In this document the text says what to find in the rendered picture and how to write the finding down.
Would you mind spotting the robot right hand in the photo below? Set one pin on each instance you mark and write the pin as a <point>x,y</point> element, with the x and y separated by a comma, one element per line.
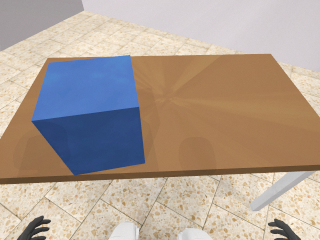
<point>286,230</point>

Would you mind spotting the right robot thigh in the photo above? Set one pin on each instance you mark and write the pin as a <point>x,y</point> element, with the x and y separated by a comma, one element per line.
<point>193,234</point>

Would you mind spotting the robot thigh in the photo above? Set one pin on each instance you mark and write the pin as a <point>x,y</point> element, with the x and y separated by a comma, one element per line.
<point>193,234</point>
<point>125,231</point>

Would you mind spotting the left robot thigh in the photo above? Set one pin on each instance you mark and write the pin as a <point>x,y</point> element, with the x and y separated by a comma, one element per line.
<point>125,231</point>

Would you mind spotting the carton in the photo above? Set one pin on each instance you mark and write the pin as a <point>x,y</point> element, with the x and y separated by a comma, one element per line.
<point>88,111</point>

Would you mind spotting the robot left hand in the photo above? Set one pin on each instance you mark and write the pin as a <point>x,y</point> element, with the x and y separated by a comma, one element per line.
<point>30,230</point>

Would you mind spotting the table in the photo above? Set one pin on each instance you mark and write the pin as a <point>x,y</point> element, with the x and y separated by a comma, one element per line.
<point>201,115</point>

